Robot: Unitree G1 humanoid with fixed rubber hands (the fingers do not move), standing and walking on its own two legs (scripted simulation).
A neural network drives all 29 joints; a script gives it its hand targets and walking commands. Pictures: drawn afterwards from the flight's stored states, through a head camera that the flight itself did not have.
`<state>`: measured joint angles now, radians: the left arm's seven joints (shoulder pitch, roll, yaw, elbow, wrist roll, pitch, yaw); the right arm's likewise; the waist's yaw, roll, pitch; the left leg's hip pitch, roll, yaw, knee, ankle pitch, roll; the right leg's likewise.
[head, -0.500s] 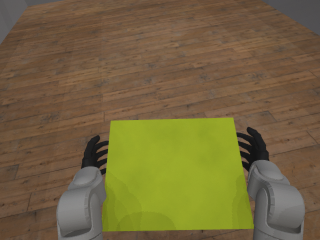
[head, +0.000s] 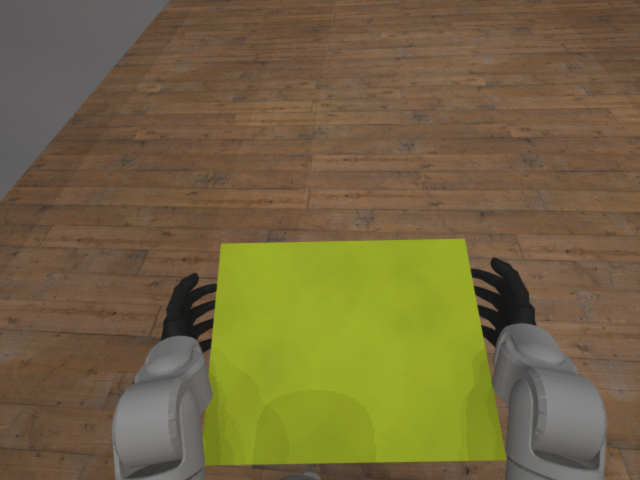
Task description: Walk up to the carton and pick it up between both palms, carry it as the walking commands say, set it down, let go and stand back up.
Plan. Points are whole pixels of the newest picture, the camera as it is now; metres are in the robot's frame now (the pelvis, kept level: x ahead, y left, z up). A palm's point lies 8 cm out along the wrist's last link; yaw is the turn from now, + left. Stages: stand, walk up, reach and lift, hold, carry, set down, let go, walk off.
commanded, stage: carry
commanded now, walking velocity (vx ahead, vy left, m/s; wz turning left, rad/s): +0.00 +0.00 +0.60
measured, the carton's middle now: (342, 353) +0.27 +0.00 +0.00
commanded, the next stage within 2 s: none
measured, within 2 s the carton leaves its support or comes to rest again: neither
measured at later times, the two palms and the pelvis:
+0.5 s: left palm out of the picture +0.13 +0.37 +0.07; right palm (300, 333) +0.25 +0.04 +0.10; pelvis -0.05 +0.12 +0.00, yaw +18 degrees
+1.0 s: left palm out of the picture -0.03 +0.49 +0.08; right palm (124, 407) +0.19 +0.22 +0.09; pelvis -0.12 +0.20 -0.01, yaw +39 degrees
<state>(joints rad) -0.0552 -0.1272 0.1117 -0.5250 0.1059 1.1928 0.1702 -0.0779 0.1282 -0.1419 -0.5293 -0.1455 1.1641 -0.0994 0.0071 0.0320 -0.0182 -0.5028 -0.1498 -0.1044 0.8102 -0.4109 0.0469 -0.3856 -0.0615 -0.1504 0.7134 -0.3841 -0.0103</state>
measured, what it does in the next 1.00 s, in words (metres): steps to the left, turning left: left foot, then right foot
